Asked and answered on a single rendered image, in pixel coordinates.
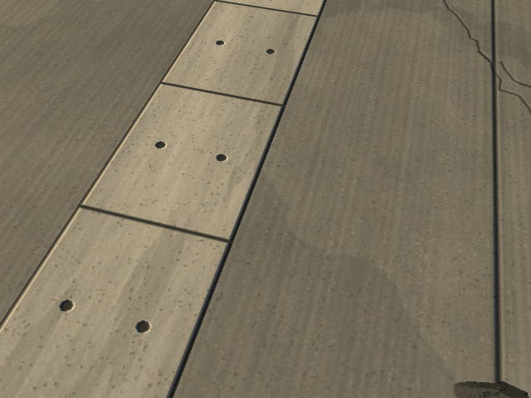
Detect right robot hand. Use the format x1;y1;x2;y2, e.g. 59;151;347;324
454;381;529;398

